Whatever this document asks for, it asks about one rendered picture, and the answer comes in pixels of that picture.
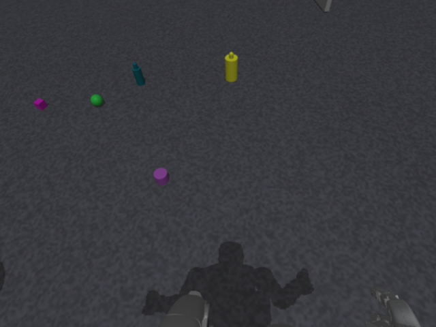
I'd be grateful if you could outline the right robot hand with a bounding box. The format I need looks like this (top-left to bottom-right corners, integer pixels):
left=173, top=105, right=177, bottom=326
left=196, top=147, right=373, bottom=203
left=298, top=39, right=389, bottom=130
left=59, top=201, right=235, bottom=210
left=365, top=287, right=420, bottom=327

